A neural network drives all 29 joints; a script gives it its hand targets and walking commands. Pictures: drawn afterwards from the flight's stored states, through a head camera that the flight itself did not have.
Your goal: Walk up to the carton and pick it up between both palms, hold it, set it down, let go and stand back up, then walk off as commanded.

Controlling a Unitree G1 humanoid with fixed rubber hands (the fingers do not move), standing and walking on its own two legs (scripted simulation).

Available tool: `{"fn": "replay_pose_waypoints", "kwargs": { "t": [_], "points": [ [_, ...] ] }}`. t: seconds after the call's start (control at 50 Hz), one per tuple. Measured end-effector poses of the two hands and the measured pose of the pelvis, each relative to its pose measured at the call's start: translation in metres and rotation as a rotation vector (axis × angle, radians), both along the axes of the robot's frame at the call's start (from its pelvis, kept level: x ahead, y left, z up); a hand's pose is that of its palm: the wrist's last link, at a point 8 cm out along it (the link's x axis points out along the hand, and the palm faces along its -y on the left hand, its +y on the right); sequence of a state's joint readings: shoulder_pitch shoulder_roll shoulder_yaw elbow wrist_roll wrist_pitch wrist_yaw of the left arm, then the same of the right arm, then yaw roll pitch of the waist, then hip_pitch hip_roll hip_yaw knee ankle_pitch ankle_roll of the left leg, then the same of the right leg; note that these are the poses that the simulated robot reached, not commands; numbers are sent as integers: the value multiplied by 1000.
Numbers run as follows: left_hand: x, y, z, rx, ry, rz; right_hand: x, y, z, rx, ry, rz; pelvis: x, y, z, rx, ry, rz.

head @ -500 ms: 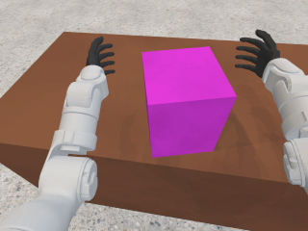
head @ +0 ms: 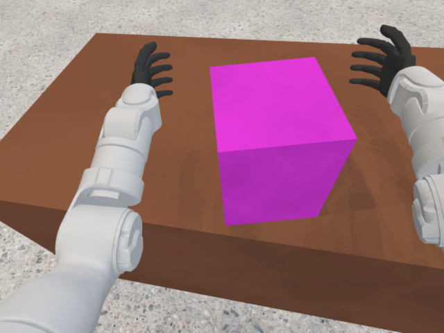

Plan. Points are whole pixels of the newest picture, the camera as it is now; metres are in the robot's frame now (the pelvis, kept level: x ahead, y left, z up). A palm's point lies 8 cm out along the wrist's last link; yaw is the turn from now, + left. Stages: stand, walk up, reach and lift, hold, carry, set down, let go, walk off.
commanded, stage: reach and lift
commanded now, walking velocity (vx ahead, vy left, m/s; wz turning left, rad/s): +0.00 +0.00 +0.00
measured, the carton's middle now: (267, 147) +0.47 -0.01 +0.04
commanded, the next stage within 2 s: none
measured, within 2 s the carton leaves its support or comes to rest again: neither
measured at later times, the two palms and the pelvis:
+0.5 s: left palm (176, 128) +0.44 +0.16 +0.11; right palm (360, 120) +0.49 -0.17 +0.11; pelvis -0.01 +0.00 -0.01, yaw -1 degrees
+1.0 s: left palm (185, 131) +0.45 +0.15 +0.10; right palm (343, 123) +0.49 -0.14 +0.10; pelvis -0.01 -0.01 -0.01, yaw -1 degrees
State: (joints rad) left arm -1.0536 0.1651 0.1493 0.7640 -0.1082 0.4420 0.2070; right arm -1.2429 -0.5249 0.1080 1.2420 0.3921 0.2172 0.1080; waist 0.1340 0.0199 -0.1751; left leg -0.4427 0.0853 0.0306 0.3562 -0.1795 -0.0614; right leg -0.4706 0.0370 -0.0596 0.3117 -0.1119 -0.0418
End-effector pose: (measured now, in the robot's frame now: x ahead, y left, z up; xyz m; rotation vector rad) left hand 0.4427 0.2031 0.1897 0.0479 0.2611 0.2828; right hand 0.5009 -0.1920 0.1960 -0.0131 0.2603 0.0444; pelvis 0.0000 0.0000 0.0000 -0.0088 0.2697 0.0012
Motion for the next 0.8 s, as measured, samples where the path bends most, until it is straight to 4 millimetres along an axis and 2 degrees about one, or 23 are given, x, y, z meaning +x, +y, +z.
{"fn": "replay_pose_waypoints", "kwargs": {
  "t": [0.2,0.32,0.4,0.5,0.64,0.8],
  "points": [
    [-12,-4,-65,-16,23,8,-10,11,-63,-39,21,26,-5,0,-2,2,43,-7],
    [-12,-20,-78,-9,3,-10,-14,23,-87,-16,7,38,-8,1,-5,2,89,-10],
    [-8,-31,-78,-7,-3,-25,-13,25,-91,-21,-1,33,-10,1,-6,4,104,-16],
    [-3,-39,-80,-14,-2,-33,-11,24,-87,-33,-14,18,-11,-1,-8,7,110,-22],
    [-5,-38,-91,-44,-5,-22,-10,24,-83,-53,-13,10,-10,-7,-9,8,113,-24],
    [-4,-36,-99,-50,-20,-10,-9,37,-93,-39,13,27,-9,-10,-11,6,127,-13]
  ]
}}
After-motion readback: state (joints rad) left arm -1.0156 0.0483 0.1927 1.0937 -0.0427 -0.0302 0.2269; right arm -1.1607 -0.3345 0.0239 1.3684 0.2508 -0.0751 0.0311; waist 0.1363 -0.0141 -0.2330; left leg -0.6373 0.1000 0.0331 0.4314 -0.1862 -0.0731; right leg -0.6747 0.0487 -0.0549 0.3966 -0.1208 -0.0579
